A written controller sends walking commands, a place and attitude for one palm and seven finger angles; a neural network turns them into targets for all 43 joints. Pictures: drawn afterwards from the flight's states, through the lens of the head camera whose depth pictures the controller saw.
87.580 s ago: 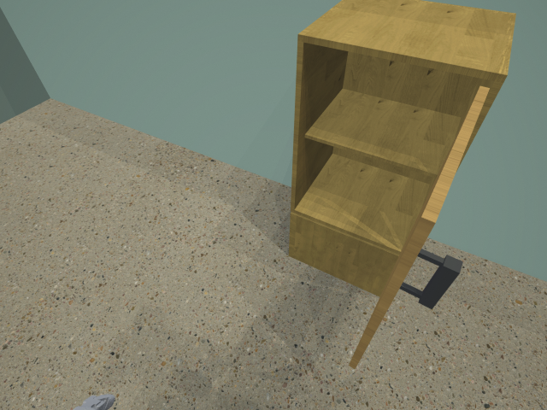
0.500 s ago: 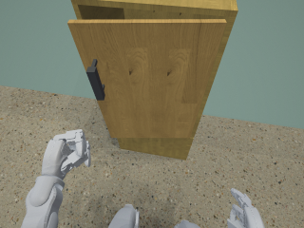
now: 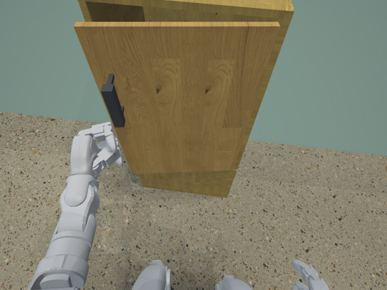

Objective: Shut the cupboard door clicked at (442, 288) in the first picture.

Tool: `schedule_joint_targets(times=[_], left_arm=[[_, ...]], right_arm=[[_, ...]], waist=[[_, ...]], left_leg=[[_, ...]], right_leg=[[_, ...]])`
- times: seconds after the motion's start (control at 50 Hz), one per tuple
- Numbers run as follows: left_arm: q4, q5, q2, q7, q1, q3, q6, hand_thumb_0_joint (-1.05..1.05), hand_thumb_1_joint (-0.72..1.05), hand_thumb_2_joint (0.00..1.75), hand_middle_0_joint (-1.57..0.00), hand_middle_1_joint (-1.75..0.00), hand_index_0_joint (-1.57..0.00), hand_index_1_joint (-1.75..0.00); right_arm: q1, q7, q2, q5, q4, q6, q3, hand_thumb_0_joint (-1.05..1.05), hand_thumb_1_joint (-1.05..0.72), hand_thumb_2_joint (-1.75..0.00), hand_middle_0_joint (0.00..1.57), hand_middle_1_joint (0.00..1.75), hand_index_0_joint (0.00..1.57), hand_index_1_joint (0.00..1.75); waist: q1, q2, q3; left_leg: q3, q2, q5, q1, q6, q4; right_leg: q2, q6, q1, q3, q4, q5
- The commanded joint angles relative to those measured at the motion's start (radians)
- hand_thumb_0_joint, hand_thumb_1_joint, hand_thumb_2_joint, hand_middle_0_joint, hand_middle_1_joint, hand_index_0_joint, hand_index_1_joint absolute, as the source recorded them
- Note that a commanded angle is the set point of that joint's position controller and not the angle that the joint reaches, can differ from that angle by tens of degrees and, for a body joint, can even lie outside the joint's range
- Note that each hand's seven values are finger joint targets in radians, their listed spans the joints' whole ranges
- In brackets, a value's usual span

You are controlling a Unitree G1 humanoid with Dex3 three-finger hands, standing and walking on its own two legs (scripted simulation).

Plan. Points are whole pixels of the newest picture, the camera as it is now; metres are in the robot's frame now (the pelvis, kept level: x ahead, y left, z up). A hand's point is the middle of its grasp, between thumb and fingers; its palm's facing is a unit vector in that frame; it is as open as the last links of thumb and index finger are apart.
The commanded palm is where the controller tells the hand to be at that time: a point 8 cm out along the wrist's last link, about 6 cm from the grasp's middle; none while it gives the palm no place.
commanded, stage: bring the fist close to the handle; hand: left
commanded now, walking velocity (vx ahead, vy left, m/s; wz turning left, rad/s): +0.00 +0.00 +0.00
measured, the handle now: (115, 101) +0.53 +0.21 +0.06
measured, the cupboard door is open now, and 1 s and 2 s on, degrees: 10 9 0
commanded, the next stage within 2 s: push the door shut along its arc in 0.58 s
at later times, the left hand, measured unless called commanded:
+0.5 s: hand (121, 135) +0.43 +0.17 +0.06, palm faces +0.10 -0.99 -0.03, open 3.1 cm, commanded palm +0.40 +0.22 +0.06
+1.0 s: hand (121, 120) +0.46 +0.17 +0.07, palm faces +0.00 -1.00 -0.04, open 3.1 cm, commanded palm +0.44 +0.22 +0.06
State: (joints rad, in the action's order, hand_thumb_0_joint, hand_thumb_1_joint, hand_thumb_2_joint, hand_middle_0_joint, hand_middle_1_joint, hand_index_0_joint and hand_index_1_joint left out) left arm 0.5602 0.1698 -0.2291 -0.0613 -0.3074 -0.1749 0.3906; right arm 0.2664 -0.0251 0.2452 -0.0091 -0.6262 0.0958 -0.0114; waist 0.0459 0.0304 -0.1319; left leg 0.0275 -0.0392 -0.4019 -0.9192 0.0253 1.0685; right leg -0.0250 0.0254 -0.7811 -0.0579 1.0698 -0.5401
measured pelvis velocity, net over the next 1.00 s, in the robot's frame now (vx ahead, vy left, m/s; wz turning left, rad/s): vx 0.00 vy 0.00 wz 0.00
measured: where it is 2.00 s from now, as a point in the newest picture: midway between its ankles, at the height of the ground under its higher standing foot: outside the picture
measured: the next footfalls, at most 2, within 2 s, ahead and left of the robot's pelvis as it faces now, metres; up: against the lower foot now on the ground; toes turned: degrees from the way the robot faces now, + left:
none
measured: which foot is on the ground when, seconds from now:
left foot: down 0.00-1.00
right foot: down 0.00-1.00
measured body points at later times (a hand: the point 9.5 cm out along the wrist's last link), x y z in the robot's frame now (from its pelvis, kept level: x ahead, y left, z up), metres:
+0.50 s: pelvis +0.00 +0.00 +0.00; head +0.07 +0.00 +0.44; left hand +0.41 +0.23 +0.06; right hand +0.04 -0.27 -0.12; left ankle +0.07 +0.10 -0.66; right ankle -0.01 -0.11 -0.66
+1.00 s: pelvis +0.00 +0.00 -0.01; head +0.09 +0.01 +0.43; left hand +0.45 +0.23 +0.07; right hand +0.07 -0.27 -0.12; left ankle +0.07 +0.10 -0.66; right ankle -0.01 -0.11 -0.66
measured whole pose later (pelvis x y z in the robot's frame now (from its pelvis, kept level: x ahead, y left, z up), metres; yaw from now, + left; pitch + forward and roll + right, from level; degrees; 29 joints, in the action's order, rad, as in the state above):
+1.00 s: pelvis +0.00 +0.00 -0.01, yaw +0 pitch +19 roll -3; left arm 1.08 0.14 -0.38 -0.21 -0.75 -0.28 0.47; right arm 0.30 -0.01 0.26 -0.01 -0.66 0.01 -0.01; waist 0.10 0.03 -0.13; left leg 0.01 -0.05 -0.41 -1.04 0.02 1.12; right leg -0.04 0.03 -0.89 -0.08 1.11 -0.54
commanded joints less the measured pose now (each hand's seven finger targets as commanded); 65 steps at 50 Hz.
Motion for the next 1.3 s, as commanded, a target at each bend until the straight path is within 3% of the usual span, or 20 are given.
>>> schedule_joint_targets(times=[0.0, 0.06, 0.1, 0.16, 0.24, 0.36, 0.4, 0.46, 0.52, 0.58, 0.6, 0.66, 0.76, 0.82, 0.92, 0.96, 1.08, 1.2, 1.26, 1.28], left_arm=[[-0.112, -0.015, -0.137, 0.004, -0.425, -0.015, 0.092, 0.0, 0.9, 0.9, -1.3, -1.5, -1.3, -1.5], [0.004, -0.013, -0.136, -0.01, -0.497, -0.015, 0.068, 0.0, 0.9, 0.9, -1.3, -1.5, -1.3, -1.5], [0.074, -0.008, -0.187, -0.013, -0.542, -0.064, 0.061, 0.0, 0.9, 0.9, -1.3, -1.5, -1.3, -1.5], [0.102, -0.011, -0.209, 0.0, -0.679, -0.092, 0.092, 0.0, 0.9, 0.9, -1.3, -1.5, -1.3, -1.5], [0.102, -0.022, -0.246, 0.011, -0.575, -0.147, 0.145, 0.0, 0.9, 0.9, -1.3, -1.5, -1.3, -1.5], [0.182, -0.033, -0.249, -0.021, -0.599, -0.134, 0.134, 0.0, 0.9, 0.9, -1.3, -1.5, -1.3, -1.5], [0.137, -0.016, -0.277, -0.03, -0.614, -0.158, 0.143, 0.0, 0.9, 0.9, -1.3, -1.5, -1.3, -1.5], [0.082, -0.002, -0.212, -0.039, -0.675, -0.103, 0.17, 0.0, 0.9, 0.9, -1.3, -1.5, -1.3, -1.5], [0.075, -0.006, -0.231, -0.036, -0.645, -0.112, 0.19, 0.0, 0.9, 0.9, -1.3, -1.5, -1.3, -1.5], [0.146, -0.014, -0.233, -0.037, -0.618, -0.114, 0.172, 0.0, 0.9, 0.9, -1.3, -1.5, -1.3, -1.5], [0.155, -0.017, -0.266, -0.035, -0.607, -0.142, 0.165, 0.0, 0.9, 0.9, -1.3, -1.5, -1.3, -1.5], [0.178, -0.017, -0.258, -0.039, -0.618, -0.137, 0.141, 0.0, 0.9, 0.9, -1.3, -1.5, -1.3, -1.5], [0.174, -0.021, -0.31, -0.069, -0.761, -0.143, 0.166, 0.0, 0.9, 0.9, -1.3, -1.5, -1.3, -1.5], [0.21, -0.024, -0.317, -0.098, -0.831, -0.131, 0.18, 0.0, 0.9, 0.9, -1.3, -1.5, -1.3, -1.5], [0.346, -0.024, -0.322, -0.152, -0.878, -0.113, 0.128, 0.0, 0.9, 0.9, -1.3, -1.5, -1.3, -1.5], [0.35, -0.021, -0.349, -0.167, -0.879, -0.14, 0.111, 0.0, 0.9, 0.9, -1.3, -1.5, -1.3, -1.5], [0.337, -0.023, -0.315, -0.194, -0.982, -0.097, 0.104, 0.0, 0.9, 0.9, -1.3, -1.5, -1.3, -1.5], [0.368, -0.032, -0.43, -0.19, -1.026, -0.183, 0.109, 0.0, 0.9, 0.9, -1.3, -1.5, -1.3, -1.5], [0.368, -0.048, -0.384, -0.198, -1.068, -0.131, 0.113, 0.0, 0.9, 0.9, -1.3, -1.5, -1.3, -1.5], [0.369, -0.049, -0.408, -0.2, -1.082, -0.146, 0.112, 0.0, 0.9, 0.9, -1.3, -1.5, -1.3, -1.5]], right_arm=[[0.043, -0.003, 0.151, 0.001, 0.086, 0.03, 0.057, 0.0, -0.9, -0.9, 0.2, 0.3, 0.2, 0.3], [0.062, -0.001, 0.159, -0.001, 0.075, 0.016, 0.059, 0.0, -0.9, -0.9, 0.2, 0.3, 0.2, 0.3], [0.078, -0.003, 0.167, -0.002, 0.071, 0.005, 0.059, 0.0, -0.9, -0.9, 0.2, 0.3, 0.2, 0.3], [0.087, -0.003, 0.161, 0.004, 0.063, -0.005, 0.06, 0.0, -0.9, -0.9, 0.2, 0.3, 0.2, 0.3], [0.103, 0.015, 0.16, 0.015, 0.073, -0.018, 0.065, 0.0, -0.9, -0.9, 0.2, 0.3, 0.2, 0.3], [0.122, 0.02, 0.161, 0.01, 0.077, -0.054, 0.068, 0.0, -0.9, -0.9, 0.2, 0.3, 0.2, 0.3], [0.124, 0.014, 0.166, 0.008, 0.084, -0.057, 0.071, 0.0, -0.9, -0.9, 0.2, 0.3, 0.2, 0.3], [0.121, 0.012, 0.158, 0.007, 0.071, -0.05, 0.075, 0.0, -0.9, -0.9, 0.2, 0.3, 0.2, 0.3], [0.126, 0.01, 0.163, 0.009, 0.056, -0.047, 0.077, 0.0, -0.9, -0.9, 0.2, 0.3, 0.2, 0.3], [0.125, 0.013, 0.161, 0.006, 0.049, -0.052, 0.073, 0.0, -0.9, -0.9, 0.2, 0.3, 0.2, 0.3], [0.129, 0.01, 0.165, 0.008, 0.051, -0.054, 0.074, 0.0, -0.9, -0.9, 0.2, 0.3, 0.2, 0.3], [0.118, 0.011, 0.158, 0.005, 0.064, -0.064, 0.067, 0.0, -0.9, -0.9, 0.2, 0.3, 0.2, 0.3], [0.118, 0.001, 0.161, 0.004, 0.056, -0.066, 0.065, 0.0, -0.9, -0.9, 0.2, 0.3, 0.2, 0.3], [0.12, -0.002, 0.166, 0.004, 0.039, -0.058, 0.065, 0.0, -0.9, -0.9, 0.2, 0.3, 0.2, 0.3], [0.143, -0.001, 0.18, 0.0, 0.03, -0.061, 0.061, 0.0, -0.9, -0.9, 0.2, 0.3, 0.2, 0.3], [0.156, 0.001, 0.185, 0.0, 0.034, -0.062, 0.064, 0.0, -0.9, -0.9, 0.2, 0.3, 0.2, 0.3], [0.187, 0.01, 0.187, 0.003, 0.021, -0.066, 0.07, 0.0, -0.9, -0.9, 0.2, 0.3, 0.2, 0.3], [0.219, 0.011, 0.202, 0.008, 0.012, -0.072, 0.068, 0.0, -0.9, -0.9, 0.2, 0.3, 0.2, 0.3], [0.224, 0.018, 0.198, 0.007, 0.006, -0.071, 0.07, 0.0, -0.9, -0.9, 0.2, 0.3, 0.2, 0.3], [0.23, 0.018, 0.203, 0.01, 0.002, -0.071, 0.071, 0.0, -0.9, -0.9, 0.2, 0.3, 0.2, 0.3]], waist=[[0.036, 0.05, -0.317], [0.05, 0.005, -0.296], [0.047, -0.023, -0.287], [0.052, -0.005, -0.335], [0.006, 0.04, -0.427], [0.038, -0.028, -0.32], [0.031, -0.01, -0.347], [0.047, 0.035, -0.389], [0.044, 0.036, -0.417], [0.046, 0.011, -0.342], [0.043, -0.001, -0.343], [0.037, 0.007, -0.326], [0.071, -0.002, -0.352], [0.085, 0.049, -0.37], [0.111, 0.033, -0.363], [0.093, 0.06, -0.403], [0.127, 0.087, -0.436], [0.123, 0.083, -0.452], [0.143, 0.117, -0.453], [0.146, 0.116, -0.452]], left_leg=[[-0.089, 0.004, 0.14, 0.398, -0.008, -0.137], [-0.09, 0.005, 0.111, 0.371, -0.006, -0.142], [-0.086, 0.009, 0.088, 0.331, -0.002, -0.14], [-0.086, 0.01, 0.109, 0.342, -0.002, -0.128], [-0.074, 0.012, 0.203, 0.383, -0.006, -0.117], [-0.052, 0.016, 0.129, 0.279, 0.007, -0.122], [-0.05, 0.018, 0.139, 0.29, 0.008, -0.12], [-0.061, 0.014, 0.16, 0.366, 0.005, -0.113], [-0.068, 0.012, 0.193, 0.391, 0.004, -0.109], [-0.063, 0.014, 0.149, 0.34, 0.006, -0.116], [-0.058, 0.016, 0.145, 0.321, 0.01, -0.112], [-0.053, 0.019, 0.133, 0.3, 0.009, -0.12], [-0.061, 0.015, 0.15, 0.303, 0.012, -0.093], [-0.074, 0.011, 0.145, 0.338, 0.007, -0.078], [-0.089, 0.009, 0.133, 0.296, 0.012, -0.063], [-0.092, 0.007, 0.164, 0.313, 0.008, -0.057], [-0.113, -0.001, 0.209, 0.37, 0.007, -0.041], [-0.115, -0.001, 0.214, 0.335, 0.011, -0.03], [-0.126, -0.008, 0.215, 0.379, 0.006, -0.031], [-0.126, -0.009, 0.208, 0.373, 0.007, -0.029]], right_leg=[[-0.015, -0.004, -0.066, 0.024, -0.172, 0.231], [-0.014, -0.006, -0.073, 0.024, -0.189, 0.216], [-0.014, -0.008, -0.059, 0.031, -0.199, 0.199], [-0.011, -0.008, -0.067, 0.035, -0.183, 0.211], [-0.016, -0.001, -0.023, 0.033, -0.156, 0.288], [-0.017, -0.015, -0.011, 0.054, -0.188, 0.262], [-0.018, -0.012, 0.013, 0.061, -0.191, 0.274], [-0.02, -0.01, -0.025, 0.051, -0.184, 0.277], [-0.021, -0.009, -0.027, 0.048, -0.173, 0.301], [-0.02, -0.013, -0.038, 0.05, -0.187, 0.271], [-0.02, -0.014, -0.023, 0.055, -0.188, 0.274], [-0.015, -0.014, -0.012, 0.06, -0.195, 0.273], [-0.014, -0.017, -0.022, 0.072, -0.18, 0.297], [-0.016, -0.011, -0.081, 0.066, -0.167, 0.268], [-0.017, -0.009, -0.125, 0.059, -0.156, 0.242], [-0.019, -0.005, -0.119, 0.057, -0.145, 0.26], [-0.025, -0.001, -0.187, 0.04, -0.129, 0.265], [-0.032, 0.003, -0.176, 0.042, -0.116, 0.261], [-0.033, 0.003, -0.228, 0.035, -0.118, 0.244], [-0.033, 0.003, -0.225, 0.037, -0.121, 0.239]])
